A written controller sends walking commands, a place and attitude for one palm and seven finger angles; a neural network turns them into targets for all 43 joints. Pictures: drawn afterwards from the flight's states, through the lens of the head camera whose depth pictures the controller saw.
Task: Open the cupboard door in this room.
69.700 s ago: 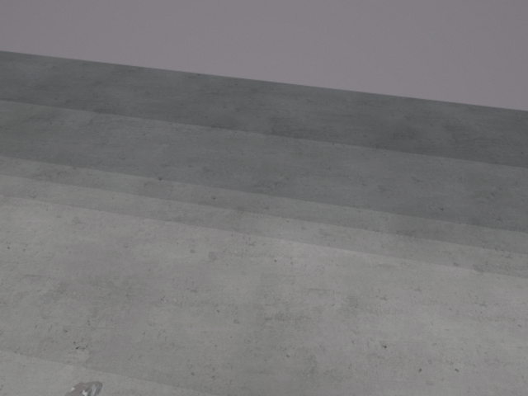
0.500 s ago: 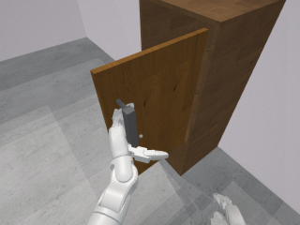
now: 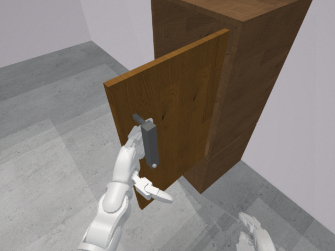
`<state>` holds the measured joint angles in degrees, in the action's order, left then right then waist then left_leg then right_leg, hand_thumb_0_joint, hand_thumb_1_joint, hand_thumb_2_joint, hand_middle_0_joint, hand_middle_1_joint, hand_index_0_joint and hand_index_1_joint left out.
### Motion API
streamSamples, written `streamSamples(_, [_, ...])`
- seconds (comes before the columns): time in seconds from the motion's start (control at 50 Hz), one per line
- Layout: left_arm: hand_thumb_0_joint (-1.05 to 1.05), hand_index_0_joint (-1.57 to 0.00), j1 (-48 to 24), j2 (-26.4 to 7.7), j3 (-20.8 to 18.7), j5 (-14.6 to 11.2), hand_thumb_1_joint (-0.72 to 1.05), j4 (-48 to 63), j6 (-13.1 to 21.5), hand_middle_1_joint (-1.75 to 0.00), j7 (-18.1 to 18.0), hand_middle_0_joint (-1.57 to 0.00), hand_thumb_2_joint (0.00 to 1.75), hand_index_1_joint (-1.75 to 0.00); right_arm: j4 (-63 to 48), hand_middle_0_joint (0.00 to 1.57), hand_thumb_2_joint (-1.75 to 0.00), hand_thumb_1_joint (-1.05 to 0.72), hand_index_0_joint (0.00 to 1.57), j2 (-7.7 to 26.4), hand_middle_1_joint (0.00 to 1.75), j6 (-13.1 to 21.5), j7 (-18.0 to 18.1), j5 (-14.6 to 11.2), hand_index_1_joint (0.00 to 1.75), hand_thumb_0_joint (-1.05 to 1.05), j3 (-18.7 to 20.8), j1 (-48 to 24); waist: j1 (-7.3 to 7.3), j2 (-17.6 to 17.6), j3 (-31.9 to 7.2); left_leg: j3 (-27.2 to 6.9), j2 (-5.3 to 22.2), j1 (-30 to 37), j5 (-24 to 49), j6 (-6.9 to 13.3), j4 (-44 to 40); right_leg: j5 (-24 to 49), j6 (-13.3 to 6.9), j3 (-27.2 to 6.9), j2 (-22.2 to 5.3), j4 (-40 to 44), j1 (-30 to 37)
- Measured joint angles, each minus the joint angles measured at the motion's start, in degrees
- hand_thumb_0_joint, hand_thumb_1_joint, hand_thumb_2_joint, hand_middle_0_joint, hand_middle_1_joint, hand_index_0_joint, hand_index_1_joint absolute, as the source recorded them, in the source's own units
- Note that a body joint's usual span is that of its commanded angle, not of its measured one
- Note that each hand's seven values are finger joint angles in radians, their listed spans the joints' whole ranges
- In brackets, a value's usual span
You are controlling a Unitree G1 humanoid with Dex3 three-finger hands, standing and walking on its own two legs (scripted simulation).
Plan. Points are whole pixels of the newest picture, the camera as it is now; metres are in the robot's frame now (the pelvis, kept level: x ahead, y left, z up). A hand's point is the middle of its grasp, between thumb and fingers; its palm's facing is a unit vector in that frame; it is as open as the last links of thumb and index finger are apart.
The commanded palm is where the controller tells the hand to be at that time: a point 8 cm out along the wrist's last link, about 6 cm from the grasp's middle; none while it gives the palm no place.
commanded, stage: slide the hand sideways off the handle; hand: left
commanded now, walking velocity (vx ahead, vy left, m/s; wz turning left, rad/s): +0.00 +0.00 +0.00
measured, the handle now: (145, 141) +0.35 +0.08 +0.09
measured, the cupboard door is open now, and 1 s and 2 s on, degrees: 94 93 93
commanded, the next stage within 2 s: draw the hand back to the body in 0.80 s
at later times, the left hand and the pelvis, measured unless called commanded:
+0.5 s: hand (128, 186) +0.24 +0.10 +0.09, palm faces -0.08 -1.00 -0.04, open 16.2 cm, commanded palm +0.21 +0.16 +0.09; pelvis +0.02 -0.02 +0.00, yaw +1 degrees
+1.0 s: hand (108, 198) +0.21 +0.13 +0.09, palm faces -0.08 -1.00 -0.05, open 16.3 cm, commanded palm +0.19 +0.19 +0.10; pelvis +0.01 -0.01 -0.01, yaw +2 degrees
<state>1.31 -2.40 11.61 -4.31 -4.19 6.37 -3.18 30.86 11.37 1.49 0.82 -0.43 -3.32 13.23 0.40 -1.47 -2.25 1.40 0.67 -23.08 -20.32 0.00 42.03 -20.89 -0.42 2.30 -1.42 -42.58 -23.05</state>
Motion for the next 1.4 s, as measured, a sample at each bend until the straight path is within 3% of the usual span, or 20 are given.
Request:
streamSamples(0.12, [-0.02,-0.16,4.3,-2.5,-1.1,0.3,-0.50,4.1,0.3,-0.32,2.0,-0.18,0.30,-0.31,-0.7,0.20,-0.90,-0.91,0.20,0.3,0.30,0.1,0.0,0.0,0.30,0.01,0.0,-0.3,-0.17,0.1,0.3,-0.2,0.5,0.5,-0.4,-0.5,-0.2,-0.4,-0.4,0.2,0.6,0.3,0.5])
streamSamples(0.48, [-0.02,-0.18,21.0,-6.6,-8.1,-4.1,-0.50,16.3,3.0,-0.32,9.9,-0.20,0.30,-0.31,-2.2,0.20,-0.90,-0.91,0.20,1.7,0.30,4.2,1.1,-0.3,0.30,0.01,1.1,0.0,-0.69,-0.7,-1.2,-1.8,1.2,-0.6,-2.3,-1.7,1.2,-2.9,-1.4,1.7,1.2,-1.2,-0.1])
streamSamples(0.7, [-0.02,-0.16,24.9,-8.2,-12.7,-7.3,-0.49,18.0,4.7,-0.31,14.3,-0.17,0.30,-0.30,-2.0,0.20,-0.90,-0.91,0.20,2.3,0.30,6.9,2.0,-0.7,0.30,0.01,1.3,1.2,-0.96,-1.2,-1.8,-2.5,1.0,-2.5,-3.2,-1.7,3.2,-3.8,-1.4,2.4,1.0,-2.8,-1.6])
streamSamples(0.92, [-0.02,-0.15,27.1,-9.0,-12.9,-8.4,-0.50,19.8,5.7,-0.30,15.6,-0.15,0.30,-0.30,-2.0,0.20,-0.90,-0.91,0.20,2.6,0.30,8.9,2.6,-1.0,0.30,0.01,1.3,1.5,-1.16,-1.4,-1.6,-2.8,0.7,-4.5,-3.8,-1.1,5.8,-3.9,-0.9,2.6,0.7,-4.3,-2.9])
streamSamples(1.06, [-0.02,-0.15,25.0,-10.1,-13.5,-8.0,-0.50,21.0,3.7,-0.30,14.9,-0.15,0.30,-0.30,-1.6,0.20,-0.90,-0.91,0.20,1.9,0.30,9.5,2.9,-1.3,0.30,0.01,0.6,1.4,-1.11,-1.2,-1.5,-2.4,0.6,-3.8,-3.6,-0.7,5.6,-3.4,-0.5,2.2,0.6,-3.8,-2.3])
streamSamples(1.4, [-0.02,-0.15,26.0,-12.8,-20.1,-11.3,-0.48,25.2,-3.3,-0.30,17.8,-0.15,0.31,-0.30,-0.1,0.20,-0.90,-0.91,0.20,2.4,0.30,11.3,3.6,-1.9,0.30,0.01,-0.5,1.3,-2.09,-1.5,-1.3,-2.4,0.3,1.6,-2.0,0.0,1.3,-1.0,0.2,2.3,0.5,1.8,3.9])
